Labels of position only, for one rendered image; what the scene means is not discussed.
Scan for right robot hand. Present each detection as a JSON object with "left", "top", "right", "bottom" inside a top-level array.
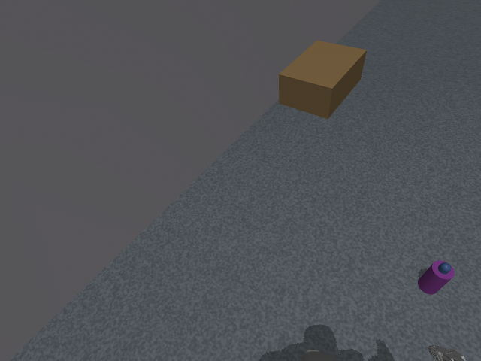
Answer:
[{"left": 428, "top": 345, "right": 465, "bottom": 361}]

